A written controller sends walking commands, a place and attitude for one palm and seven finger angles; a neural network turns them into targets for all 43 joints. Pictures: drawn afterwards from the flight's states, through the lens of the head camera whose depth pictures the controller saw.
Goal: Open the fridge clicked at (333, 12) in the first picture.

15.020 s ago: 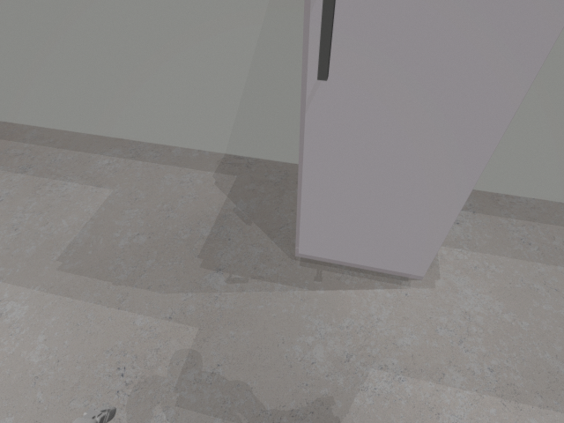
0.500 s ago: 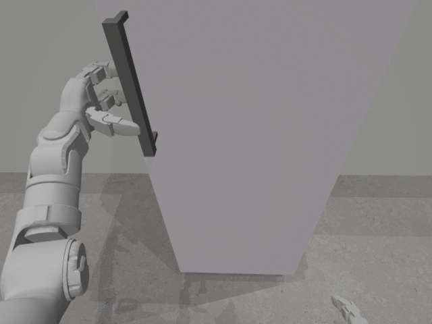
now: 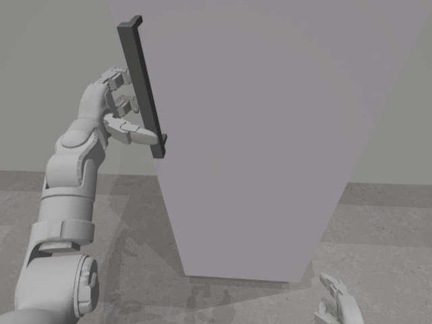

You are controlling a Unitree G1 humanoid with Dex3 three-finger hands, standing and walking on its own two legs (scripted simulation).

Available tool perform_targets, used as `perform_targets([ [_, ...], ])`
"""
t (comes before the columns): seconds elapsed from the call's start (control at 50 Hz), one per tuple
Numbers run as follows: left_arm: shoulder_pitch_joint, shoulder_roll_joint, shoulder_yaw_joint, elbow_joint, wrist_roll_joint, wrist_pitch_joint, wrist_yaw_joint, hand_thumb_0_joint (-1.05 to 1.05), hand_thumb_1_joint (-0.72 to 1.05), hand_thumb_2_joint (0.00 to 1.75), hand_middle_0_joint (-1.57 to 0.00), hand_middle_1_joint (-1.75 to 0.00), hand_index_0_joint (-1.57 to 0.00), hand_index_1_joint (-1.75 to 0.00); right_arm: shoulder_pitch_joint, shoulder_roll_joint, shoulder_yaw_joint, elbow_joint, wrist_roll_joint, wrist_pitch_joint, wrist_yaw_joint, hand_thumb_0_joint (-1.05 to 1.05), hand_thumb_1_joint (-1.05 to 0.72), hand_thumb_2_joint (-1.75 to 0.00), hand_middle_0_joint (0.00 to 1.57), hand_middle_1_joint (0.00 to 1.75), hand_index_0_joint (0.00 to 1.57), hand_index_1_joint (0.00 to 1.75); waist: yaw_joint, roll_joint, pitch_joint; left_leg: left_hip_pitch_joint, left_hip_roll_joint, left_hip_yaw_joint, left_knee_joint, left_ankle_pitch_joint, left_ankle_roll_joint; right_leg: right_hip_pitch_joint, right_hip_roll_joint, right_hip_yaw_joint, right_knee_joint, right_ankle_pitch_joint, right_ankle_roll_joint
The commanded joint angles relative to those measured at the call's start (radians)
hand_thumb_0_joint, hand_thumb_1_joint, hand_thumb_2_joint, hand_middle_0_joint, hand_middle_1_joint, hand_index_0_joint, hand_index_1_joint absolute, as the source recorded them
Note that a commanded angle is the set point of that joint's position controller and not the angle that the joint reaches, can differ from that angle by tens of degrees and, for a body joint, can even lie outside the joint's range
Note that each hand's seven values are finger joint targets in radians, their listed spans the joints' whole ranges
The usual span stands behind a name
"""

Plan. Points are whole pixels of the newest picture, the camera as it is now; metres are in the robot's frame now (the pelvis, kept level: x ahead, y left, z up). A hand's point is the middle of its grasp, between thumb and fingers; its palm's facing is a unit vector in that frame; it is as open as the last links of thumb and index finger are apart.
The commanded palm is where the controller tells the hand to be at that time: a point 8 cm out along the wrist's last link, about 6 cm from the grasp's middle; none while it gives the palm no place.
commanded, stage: slide the fingers in behind the handle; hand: left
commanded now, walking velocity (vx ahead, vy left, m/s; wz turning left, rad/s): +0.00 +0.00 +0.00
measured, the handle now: (149, 95) +0.45 +0.16 +0.23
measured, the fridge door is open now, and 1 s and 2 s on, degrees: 0 0 0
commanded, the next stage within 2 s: grip the handle and tug to test in 1.24 s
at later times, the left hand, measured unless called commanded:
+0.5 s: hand (152, 109) +0.39 +0.14 +0.24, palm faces +0.02 -1.00 -0.02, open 14.0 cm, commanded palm +0.37 +0.19 +0.23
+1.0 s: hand (153, 109) +0.39 +0.14 +0.24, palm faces +0.03 -1.00 -0.03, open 14.2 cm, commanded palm +0.37 +0.18 +0.23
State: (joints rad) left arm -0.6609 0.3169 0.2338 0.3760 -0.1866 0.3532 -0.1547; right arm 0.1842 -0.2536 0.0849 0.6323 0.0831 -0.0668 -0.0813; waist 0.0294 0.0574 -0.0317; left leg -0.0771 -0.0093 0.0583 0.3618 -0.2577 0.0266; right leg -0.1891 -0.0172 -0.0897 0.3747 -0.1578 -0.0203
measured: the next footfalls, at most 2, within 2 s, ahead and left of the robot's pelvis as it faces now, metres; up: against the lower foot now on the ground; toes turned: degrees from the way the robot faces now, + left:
none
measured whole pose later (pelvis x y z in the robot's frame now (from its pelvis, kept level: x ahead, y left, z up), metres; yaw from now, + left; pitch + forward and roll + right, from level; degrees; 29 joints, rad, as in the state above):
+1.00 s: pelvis -0.01 +0.00 +0.00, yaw +0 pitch -3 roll +0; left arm -0.70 0.24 0.18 0.39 -0.17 0.38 -0.06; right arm 0.19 -0.24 0.08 0.67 0.07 -0.04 -0.08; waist 0.03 0.06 -0.03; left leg -0.07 -0.01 0.05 0.36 -0.25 0.02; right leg -0.18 -0.02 -0.09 0.37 -0.15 -0.02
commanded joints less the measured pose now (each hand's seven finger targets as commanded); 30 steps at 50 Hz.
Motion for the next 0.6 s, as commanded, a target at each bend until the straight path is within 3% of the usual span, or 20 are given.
perform_targets([
  [0.0, -0.48, 0.167, 0.035, -0.262, -0.026, -0.071, 0.011, 0.0, -0.5, 0.3, -0.3, -1.2, -0.3, -1.2, -0.123, -0.1, -0.046, -0.153, -0.006, -0.047, -0.009, 0.0, -0.9, -0.9, 0.2, 0.3, 0.2, 0.3, -0.011, -0.048, -0.289, 0.029, 0.005, -0.061, -0.03, 0.322, -0.003, 0.165, 0.006, 0.046, -0.005, 0.272, -0.021],
  [0.02, -0.45, 0.183, 0.05, -0.242, -0.023, -0.058, 0.013, 0.0, -0.5, 0.3, -0.3, -1.2, -0.3, -1.2, -0.123, -0.103, -0.046, -0.15, -0.003, -0.04, -0.008, 0.0, -0.9, -0.9, 0.2, 0.3, 0.2, 0.3, -0.006, -0.068, -0.278, 0.013, 0.006, -0.058, -0.032, 0.309, -0.003, 0.169, 0.007, 0.045, -0.006, 0.266, -0.02],
  [0.04, -0.451, 0.155, 0.028, -0.223, -0.023, -0.044, 0.013, 0.0, -0.5, 0.3, -0.3, -1.2, -0.3, -1.2, -0.125, -0.103, -0.044, -0.149, -0.004, -0.035, -0.008, 0.0, -0.9, -0.9, 0.2, 0.3, 0.2, 0.3, -0.012, -0.088, -0.252, 0.002, 0.006, -0.059, -0.034, 0.3, -0.001, 0.155, 0.007, 0.042, -0.007, 0.259, -0.018],
  [0.08, -0.445, 0.179, 0.043, -0.2, -0.017, -0.024, 0.023, 0.0, -0.5, 0.3, -0.3, -1.2, -0.3, -1.2, -0.131, -0.107, -0.044, -0.148, -0.001, -0.025, -0.009, 0.0, -0.9, -0.9, 0.2, 0.3, 0.2, 0.3, -0.009, -0.076, -0.22, -0.016, 0.005, -0.057, -0.042, 0.265, 0.0, 0.14, 0.004, 0.044, -0.02, 0.22, -0.016],
  [0.12, -0.503, 0.146, 0.012, -0.259, -0.008, -0.027, 0.037, 0.0, -0.5, 0.3, -0.3, -1.2, -0.3, -1.2, -0.133, -0.1, -0.046, -0.153, -0.004, -0.025, -0.008, 0.0, -0.9, -0.9, 0.2, 0.3, 0.2, 0.3, -0.016, -0.054, -0.25, 0.009, 0.006, -0.061, -0.036, 0.292, -0.002, 0.143, 0.006, 0.044, -0.011, 0.233, -0.02],
  [0.16, -0.475, 0.158, 0.03, -0.305, -0.009, -0.039, 0.05, 0.0, -0.5, 0.3, -0.3, -1.2, -0.3, -1.2, -0.141, -0.098, -0.05, -0.163, -0.007, -0.025, -0.004, 0.0, -0.9, -0.9, 0.2, 0.3, 0.2, 0.3, 0.0, -0.043, -0.29, 0.034, 0.006, -0.061, -0.031, 0.341, -0.007, 0.171, 0.008, 0.044, -0.003, 0.268, -0.023],
  [0.18, -0.496, 0.145, 0.023, -0.341, -0.012, -0.047, 0.053, 0.0, -0.5, 0.3, -0.3, -1.2, -0.3, -1.2, -0.144, -0.094, -0.048, -0.166, -0.01, -0.025, -0.003, 0.0, -0.9, -0.9, 0.2, 0.3, 0.2, 0.3, -0.003, -0.035, -0.317, 0.044, 0.005, -0.06, -0.027, 0.358, -0.007, 0.185, 0.005, 0.047, 0.001, 0.289, -0.023],
  [0.24, -0.46, 0.123, 0.019, -0.306, -0.013, -0.032, 0.057, 0.0, -0.5, 0.3, -0.3, -1.2, -0.3, -1.2, -0.143, -0.093, -0.046, -0.155, -0.011, -0.017, -0.002, 0.0, -0.9, -0.9, 0.2, 0.3, 0.2, 0.3, -0.002, -0.07, -0.277, 0.018, 0.004, -0.056, -0.032, 0.334, -0.005, 0.179, 0.008, 0.043, -0.001, 0.284, -0.019],
  [0.26, -0.414, 0.153, 0.044, -0.268, -0.008, -0.023, 0.062, 0.0, -0.5, 0.3, -0.3, -1.2, -0.3, -1.2, -0.144, -0.098, -0.05, -0.152, -0.009, -0.011, -0.003, 0.0, -0.9, -0.9, 0.2, 0.3, 0.2, 0.3, 0.005, -0.084, -0.248, 0.011, 0.007, -0.056, -0.038, 0.318, -0.005, 0.168, 0.011, 0.042, -0.012, 0.257, -0.019],
  [0.3, -0.473, 0.13, 0.014, -0.271, -0.002, -0.011, 0.07, 0.0, -0.5, 0.3, -0.3, -1.2, -0.3, -1.2, -0.148, -0.097, -0.045, -0.148, -0.007, -0.007, -0.005, 0.0, -0.9, -0.9, 0.2, 0.3, 0.2, 0.3, -0.011, -0.08, -0.224, -0.003, 0.008, -0.054, -0.044, 0.276, -0.001, 0.148, 0.007, 0.044, -0.02, 0.217, -0.017],
  [0.34, -0.482, 0.121, 0.015, -0.307, -0.001, -0.01, 0.081, 0.0, -0.5, 0.3, -0.3, -1.2, -0.3, -1.2, -0.149, -0.093, -0.047, -0.155, -0.011, -0.012, -0.004, 0.0, -0.9, -0.9, 0.2, 0.3, 0.2, 0.3, -0.003, -0.06, -0.263, 0.012, 0.005, -0.055, -0.04, 0.294, -0.001, 0.166, 0.007, 0.046, -0.013, 0.232, -0.019],
  [0.36, -0.46, 0.154, 0.041, -0.318, 0.001, -0.017, 0.088, 0.0, -0.5, 0.3, -0.3, -1.2, -0.3, -1.2, -0.152, -0.095, -0.049, -0.158, -0.013, -0.01, -0.003, 0.0, -0.9, -0.9, 0.2, 0.3, 0.2, 0.3, 0.008, -0.038, -0.273, 0.023, 0.005, -0.054, -0.04, 0.312, -0.004, 0.176, 0.008, 0.047, -0.014, 0.242, -0.022],
  [0.42, -0.469, 0.135, 0.027, -0.29, -0.006, -0.014, 0.084, 0.0, -0.5, 0.3, -0.3, -1.2, -0.3, -1.2, -0.146, -0.094, -0.046, -0.148, -0.012, -0.007, -0.006, 0.0, -0.9, -0.9, 0.2, 0.3, 0.2, 0.3, -0.007, -0.105, -0.258, 0.0, 0.006, -0.05, -0.041, 0.294, 0.003, 0.184, 0.008, 0.049, -0.019, 0.247, -0.015],
  [0.46, -0.445, 0.128, 0.022, -0.291, -0.003, -0.015, 0.085, 0.0, -0.5, 0.3, -0.3, -1.2, -0.3, -1.2, -0.151, -0.094, -0.048, -0.157, -0.012, -0.006, -0.007, 0.0, -0.9, -0.9, 0.2, 0.3, 0.2, 0.3, 0.002, -0.059, -0.257, 0.011, 0.005, -0.047, -0.045, 0.288, 0.001, 0.176, 0.008, 0.05, -0.022, 0.232, -0.017],
  [0.48, -0.484, 0.121, 0.005, -0.294, -0.002, -0.017, 0.084, 0.0, -0.5, 0.3, -0.3, -1.2, -0.3, -1.2, -0.15, -0.095, -0.044, -0.15, -0.009, -0.007, -0.007, 0.0, -0.9, -0.9, 0.2, 0.3, 0.2, 0.3, -0.012, -0.055, -0.244, 0.006, 0.006, -0.053, -0.048, 0.279, -0.002, 0.164, 0.006, 0.048, -0.025, 0.219, -0.018],
  [0.54, -0.496, 0.105, -0.002, -0.273, -0.007, -0.014, 0.084, 0.0, -0.5, 0.3, -0.3, -1.2, -0.3, -1.2, -0.147, -0.094, -0.045, -0.145, -0.011, -0.013, -0.009, 0.0, -0.9, -0.9, 0.2, 0.3, 0.2, 0.3, -0.015, -0.084, -0.24, 0.002, 0.004, -0.052, -0.046, 0.254, 0.005, 0.157, 0.008, 0.051, -0.031, 0.201, -0.015],
  [0.56, -0.465, 0.128, 0.017, -0.256, -0.004, -0.014, 0.087, 0.0, -0.5, 0.3, -0.3, -1.2, -0.3, -1.2, -0.146, -0.098, -0.049, -0.145, -0.009, -0.011, -0.009, 0.0, -0.9, -0.9, 0.2, 0.3, 0.2, 0.3, -0.005, -0.08, -0.237, 0.001, 0.006, -0.053, -0.049, 0.246, 0.003, 0.156, 0.009, 0.05, -0.035, 0.184, -0.016],
  [0.58, -0.505, 0.101, -0.01, -0.274, -0.006, -0.018, 0.087, 0.0, -0.5, 0.3, -0.3, -1.2, -0.3, -1.2, -0.148, -0.096, -0.045, -0.147, -0.01, -0.013, -0.009, 0.0, -0.9, -0.9, 0.2, 0.3, 0.2, 0.3, -0.015, -0.065, -0.245, 0.002, 0.004, -0.052, -0.05, 0.248, 0.004, 0.158, 0.005, 0.051, -0.033, 0.19, -0.015],
])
